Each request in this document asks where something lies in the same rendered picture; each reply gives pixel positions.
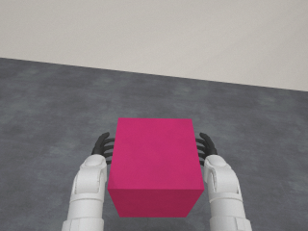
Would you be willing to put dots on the right robot forearm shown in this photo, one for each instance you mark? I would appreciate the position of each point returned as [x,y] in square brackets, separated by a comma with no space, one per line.
[225,197]

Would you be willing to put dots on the left robot hand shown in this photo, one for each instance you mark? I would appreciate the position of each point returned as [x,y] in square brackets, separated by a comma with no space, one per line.
[99,147]

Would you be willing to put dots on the left robot forearm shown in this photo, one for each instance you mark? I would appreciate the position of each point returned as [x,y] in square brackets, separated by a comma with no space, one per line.
[87,196]

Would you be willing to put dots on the carton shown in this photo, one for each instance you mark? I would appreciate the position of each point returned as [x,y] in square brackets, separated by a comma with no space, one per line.
[155,170]

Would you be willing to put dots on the right robot hand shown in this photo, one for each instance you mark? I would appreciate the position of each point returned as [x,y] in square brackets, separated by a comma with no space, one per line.
[208,148]

